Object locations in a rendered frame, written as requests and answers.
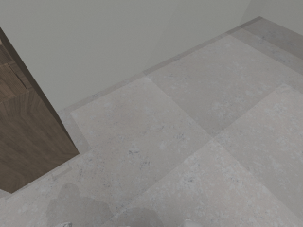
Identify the drawer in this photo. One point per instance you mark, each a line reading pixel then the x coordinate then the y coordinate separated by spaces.
pixel 10 84

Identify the cabinet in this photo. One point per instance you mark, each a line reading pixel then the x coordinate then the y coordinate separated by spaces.
pixel 33 139

